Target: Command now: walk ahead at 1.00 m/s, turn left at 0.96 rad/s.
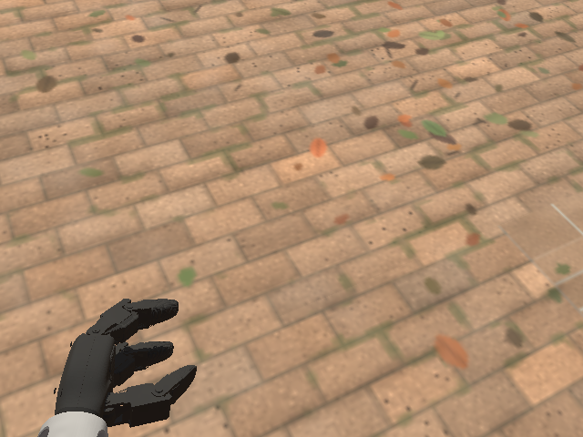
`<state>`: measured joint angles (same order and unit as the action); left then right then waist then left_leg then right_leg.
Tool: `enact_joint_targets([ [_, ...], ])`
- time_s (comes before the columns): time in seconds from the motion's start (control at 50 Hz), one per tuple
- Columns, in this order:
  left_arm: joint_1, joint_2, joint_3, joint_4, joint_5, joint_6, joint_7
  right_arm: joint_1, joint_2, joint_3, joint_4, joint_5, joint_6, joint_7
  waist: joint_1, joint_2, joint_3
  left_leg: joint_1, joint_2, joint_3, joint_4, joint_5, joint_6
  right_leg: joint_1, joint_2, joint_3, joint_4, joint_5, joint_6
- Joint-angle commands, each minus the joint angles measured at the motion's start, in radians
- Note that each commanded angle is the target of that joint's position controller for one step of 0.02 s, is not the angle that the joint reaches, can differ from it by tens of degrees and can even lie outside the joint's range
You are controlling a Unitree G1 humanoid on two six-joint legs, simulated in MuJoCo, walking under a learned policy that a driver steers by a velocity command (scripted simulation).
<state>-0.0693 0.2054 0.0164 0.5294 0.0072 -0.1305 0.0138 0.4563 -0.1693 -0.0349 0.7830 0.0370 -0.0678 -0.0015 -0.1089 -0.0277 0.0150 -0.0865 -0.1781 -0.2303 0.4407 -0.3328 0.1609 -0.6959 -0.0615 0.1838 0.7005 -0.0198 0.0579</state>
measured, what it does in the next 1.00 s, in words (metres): walks ahead, turning left: right foot, then left foot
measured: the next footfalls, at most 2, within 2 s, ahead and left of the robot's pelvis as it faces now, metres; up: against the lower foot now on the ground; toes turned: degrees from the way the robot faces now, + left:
right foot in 0.12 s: +0.34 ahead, -0.16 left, +0.00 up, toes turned +16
left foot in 0.60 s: +0.63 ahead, +0.22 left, +0.00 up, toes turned +40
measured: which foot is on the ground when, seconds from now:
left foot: down 0.00-0.12, up 0.14-0.58, down 0.60-1.00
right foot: up 0.00-0.10, down 0.12-0.60, up 0.62-1.00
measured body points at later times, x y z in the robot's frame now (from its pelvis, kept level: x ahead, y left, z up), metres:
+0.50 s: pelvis +0.41 +0.01 -0.02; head +0.42 +0.04 +0.43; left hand +0.23 +0.23 -0.16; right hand +0.75 -0.06 -0.06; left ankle +0.54 +0.21 -0.67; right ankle +0.30 -0.18 -0.74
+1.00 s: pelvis +0.79 +0.28 -0.02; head +0.79 +0.32 +0.43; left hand +0.77 +0.64 -0.05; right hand +1.03 +0.12 -0.12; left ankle +0.60 +0.19 -0.74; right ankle +1.04 +0.35 -0.73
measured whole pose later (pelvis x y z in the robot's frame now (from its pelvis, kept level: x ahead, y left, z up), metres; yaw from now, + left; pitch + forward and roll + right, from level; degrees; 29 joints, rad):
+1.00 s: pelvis +0.79 +0.28 -0.02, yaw +59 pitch +2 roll -1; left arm -0.05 0.28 0.03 0.52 -0.03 -0.14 -0.01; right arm 0.44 -0.27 -0.08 0.75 0.04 -0.06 -0.02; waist -0.12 -0.04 0.03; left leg 0.03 -0.13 -0.32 0.51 -0.53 0.11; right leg -0.57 -0.02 0.14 0.49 0.02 0.06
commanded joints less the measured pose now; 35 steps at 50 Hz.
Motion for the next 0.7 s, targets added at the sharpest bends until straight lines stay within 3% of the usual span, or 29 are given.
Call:
enact_joint_targets([
  [0.02, -0.138, 0.080, 0.044, -0.103, -0.033, -0.018, -0.007, -0.007, -0.167, -0.051, -0.039, 0.009, 0.001, -0.013, -0.004, 0.130, 0.006, -0.233, 0.120, -0.208, -0.123, 0.190, 0.058, 0.312, 0.131, -0.130, -0.202, 0.108, 0.029],
  [0.06, -0.125, 0.130, 0.070, -0.107, -0.052, -0.030, -0.010, -0.019, -0.165, -0.060, -0.031, 0.015, 0.005, -0.020, 0.017, 0.159, -0.001, -0.111, 0.149, -0.257, -0.042, 0.268, 0.039, 0.328, 0.120, -0.093, -0.270, 0.071, 0.009],
  [0.08, -0.067, 0.168, 0.090, -0.097, -0.058, -0.038, -0.008, -0.048, -0.179, -0.069, -0.040, 0.012, 0.006, -0.023, 0.058, 0.169, -0.033, -0.060, 0.157, -0.266, 0.038, 0.421, 0.023, 0.383, 0.121, -0.098, -0.281, 0.034, -0.013],
  [0.1, 0.088, 0.205, 0.112, -0.068, -0.061, -0.045, -0.004, -0.099, -0.199, -0.075, -0.059, -0.001, 0.009, -0.018, 0.158, 0.174, -0.133, -0.044, 0.140, -0.234, 0.201, 0.585, -0.005, 0.549, 0.103, -0.109, -0.277, 0.036, -0.044],
  [0.12, 0.371, 0.234, 0.122, -0.018, -0.061, -0.034, 0.006, -0.184, -0.185, -0.062, -0.102, -0.035, 0.008, -0.006, 0.301, 0.187, -0.320, -0.187, 0.141, -0.181, 0.490, 0.572, -0.035, 0.894, -0.015, -0.036, -0.141, -0.075, -0.088],
  [0.14, 0.515, 0.298, 0.124, 0.017, -0.016, -0.029, 0.000, -0.013, -0.020, -0.020, -0.137, -0.033, 0.005, 0.006, 0.205, -0.212, -0.526, -0.529, 0.022, -0.089, 0.847, -0.178, -0.069, 1.303, -0.286, 0.443, -0.206, -0.408, -0.235],
  [0.16, 0.496, 0.275, 0.120, 0.030, -0.007, -0.032, -0.023, 0.025, -0.087, -0.002, -0.156, 0.042, 0.005, 0.000, 0.192, -0.486, -0.512, -0.755, 0.108, -0.008, 1.035, -0.209, -0.077, 1.321, -0.408, 0.836, -0.369, -0.832, -0.312],
  [0.18, 0.426, 0.165, 0.105, 0.003, -0.007, -0.017, -0.014, -0.083, -0.169, -0.018, -0.146, 0.038, 0.013, -0.008, 0.236, -0.309, -0.319, -0.831, 0.173, 0.036, 1.077, -0.093, -0.080, 1.181, -0.333, 0.687, -0.408, -0.880, -0.266],
  [0.2, 0.405, 0.148, 0.096, 0.026, -0.005, -0.002, -0.007, -0.192, -0.207, -0.027, -0.166, 0.004, 0.015, -0.004, 0.243, -0.121, -0.185, -0.815, 0.195, 0.083, 1.046, -0.026, -0.082, 1.019, -0.280, 0.488, -0.412, -0.665, -0.223],
  [0.22, 0.404, 0.161, 0.097, 0.055, 0.007, 0.006, -0.009, -0.276, -0.194, -0.029, -0.190, -0.024, 0.012, 0.001, 0.233, 0.022, -0.091, -0.770, 0.225, 0.103, 1.003, -0.002, -0.080, 0.874, -0.233, 0.341, -0.418, -0.448, -0.198],
  [0.24, 0.380, 0.157, 0.091, 0.078, 0.016, 0.004, -0.010, -0.287, -0.175, -0.030, -0.210, -0.020, 0.014, 0.012, 0.191, 0.017, -0.041, -0.732, 0.265, 0.093, 0.962, 0.029, -0.078, 0.768, -0.213, 0.250, -0.430, -0.333, -0.197],
  [0.26, 0.363, 0.127, 0.081, 0.099, 0.013, 0.001, -0.016, -0.279, -0.160, -0.030, -0.215, -0.002, 0.023, 0.018, 0.167, -0.007, -0.016, -0.706, 0.292, 0.097, 0.943, 0.025, -0.075, 0.704, -0.191, 0.171, -0.448, -0.279, -0.189],
  [0.3, 0.351, 0.093, 0.069, 0.143, -0.012, -0.001, -0.028, -0.273, -0.129, -0.022, -0.231, 0.018, 0.043, 0.023, 0.133, -0.044, 0.013, -0.731, 0.332, 0.109, 0.925, 0.016, -0.072, 0.645, -0.185, 0.068, -0.474, -0.211, -0.183],
  [0.34, 0.338, 0.132, 0.076, 0.169, -0.016, 0.000, -0.027, -0.299, -0.125, -0.014, -0.252, 0.005, 0.049, 0.030, 0.112, -0.031, 0.058, -0.782, 0.352, 0.114, 0.903, 0.088, -0.088, 0.602, -0.198, -0.024, -0.508, -0.115, -0.189],
  [0.38, 0.314, 0.166, 0.079, 0.179, -0.001, -0.001, -0.019, -0.327, -0.145, -0.013, -0.260, 0.001, 0.045, 0.035, 0.101, -0.021, 0.094, -0.779, 0.351, 0.129, 0.819, 0.209, -0.108, 0.556, -0.177, -0.143, -0.542, -0.033, -0.179],
  [0.42, 0.337, 0.191, 0.079, 0.195, 0.006, -0.001, -0.012, -0.394, -0.168, -0.017, -0.271, -0.003, 0.039, 0.044, 0.126, 0.010, 0.121, -0.760, 0.331, 0.182, 0.697, 0.332, -0.110, 0.566, -0.151, -0.250, -0.565, 0.028, -0.157],
  [0.44, 0.374, 0.195, 0.077, 0.211, 0.007, 0.001, -0.010, -0.440, -0.169, -0.016, -0.277, -0.006, 0.034, 0.052, 0.151, 0.042, 0.130, -0.751, 0.311, 0.223, 0.626, 0.373, -0.097, 0.602, -0.131, -0.297, -0.564, 0.081, -0.136],
  [0.46, 0.405, 0.223, 0.080, 0.224, 0.004, 0.003, -0.007, -0.489, -0.155, -0.010, -0.296, -0.005, 0.028, 0.062, 0.165, 0.035, 0.146, -0.733, 0.307, 0.248, 0.545, 0.402, -0.083, 0.625, -0.146, -0.316, -0.572, 0.119, -0.127],
  [0.48, 0.422, 0.238, 0.080, 0.235, 0.001, 0.007, -0.004, -0.521, -0.155, -0.010, -0.304, -0.002, 0.022, 0.072, 0.170, 0.037, 0.156, -0.703, 0.286, 0.283, 0.472, 0.409, -0.066, 0.658, -0.146, -0.350, -0.568, 0.220, -0.109],
  [0.52, 0.446, 0.295, 0.087, 0.241, 0.005, 0.019, 0.005, -0.526, -0.188, -0.025, -0.308, 0.004, 0.016, 0.084, 0.143, -0.022, 0.104, -0.528, 0.184, 0.400, 0.388, 0.366, -0.032, 0.712, -0.139, -0.410, -0.477, 0.731, -0.077],
  [0.54, 0.454, 0.330, 0.094, 0.242, 0.003, 0.030, 0.013, -0.486, -0.214, -0.039, -0.307, 0.009, 0.018, 0.083, 0.100, -0.076, 0.064, -0.461, 0.140, 0.429, 0.388, 0.302, -0.018, 0.757, -0.159, -0.416, -0.386, 0.998, -0.076],
  [0.56, 0.431, 0.358, 0.101, 0.233, 0.002, 0.043, 0.018, -0.368, -0.250, -0.061, -0.285, 0.017, 0.025, 0.080, 0.019, -0.129, -0.002, -0.336, 0.108, 0.437, 0.399, 0.226, 0.004, 0.768, -0.183, -0.417, -0.224, 1.195, -0.085],
  [0.58, 0.378, 0.367, 0.105, 0.208, -0.001, 0.049, 0.018, -0.157, -0.315, -0.097, -0.233, 0.018, 0.038, 0.073, -0.094, -0.155, -0.099, -0.083, 0.088, 0.415, 0.385, 0.179, 0.042, 0.682, -0.195, -0.400, 0.016, 1.275, -0.103],
  [0.6, 0.298, 0.341, 0.099, 0.174, -0.016, 0.041, 0.016, 0.114, -0.378, -0.135, -0.151, 0.016, 0.049, 0.058, -0.221, -0.076, -0.175, 0.293, 0.129, 0.296, 0.219, 0.289, 0.104, 0.443, -0.125, -0.394, 0.393, 0.950, -0.083],
  [0.62, 0.301, 0.150, 0.048, 0.133, 0.014, 0.001, 0.006, 0.091, -0.423, -0.139, -0.125, 0.010, 0.058, 0.040, -0.097, 0.334, -0.129, 0.487, 0.240, 0.031, 0.219, 0.444, 0.162, 0.079, 0.116, -0.350, 0.886, -0.448, -0.049],
  [0.64, 0.436, 0.132, 0.019, 0.050, -0.031, -0.053, -0.013, -0.007, -0.409, -0.107, -0.195, -0.026, 0.027, 0.046, 0.037, 0.363, -0.419, 0.660, 0.437, -0.601, -0.019, -0.150, 0.383, -0.181, 0.132, -0.050, 1.027, -0.541, -0.071],
  [0.66, 0.271, 0.227, 0.032, 0.033, -0.047, -0.077, -0.016, 0.026, -0.327, -0.103, -0.203, -0.029, 0.010, 0.044, -0.046, 0.150, -0.357, 0.566, 0.433, -0.676, -0.174, -0.334, 0.298, -0.198, 0.076, -0.004, 0.916, -0.415, -0.109],
  [0.68, 0.214, 0.211, 0.031, 0.007, -0.063, -0.078, -0.012, -0.003, -0.306, -0.093, -0.180, -0.035, -0.011, 0.049, 0.020, 0.018, -0.149, 0.365, 0.420, -0.619, -0.224, -0.272, 0.257, -0.209, 0.056, -0.025, 0.797, -0.373, -0.112],
  [0.7, 0.225, 0.192, 0.029, 0.035, -0.036, -0.064, -0.002, -0.078, -0.262, -0.077, -0.179, -0.029, -0.027, 0.054, 0.081, -0.105, -0.077, 0.179, 0.377, -0.509, -0.213, -0.162, 0.211, -0.111, 0.004, -0.019, 0.701, -0.331, -0.104],
])
Over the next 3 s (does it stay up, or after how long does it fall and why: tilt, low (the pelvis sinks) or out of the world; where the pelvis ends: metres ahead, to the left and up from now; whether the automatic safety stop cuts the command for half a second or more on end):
stays up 1.37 1.43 0.01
